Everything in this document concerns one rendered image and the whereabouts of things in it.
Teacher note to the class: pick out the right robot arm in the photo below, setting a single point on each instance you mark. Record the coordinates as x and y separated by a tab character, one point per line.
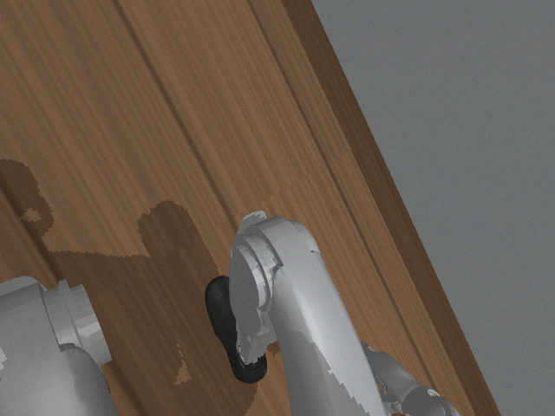
425	401

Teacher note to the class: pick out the right robot foot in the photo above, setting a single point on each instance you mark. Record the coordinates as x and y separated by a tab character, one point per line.
224	325

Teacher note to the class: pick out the right robot hand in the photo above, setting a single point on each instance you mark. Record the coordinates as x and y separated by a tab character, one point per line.
392	376

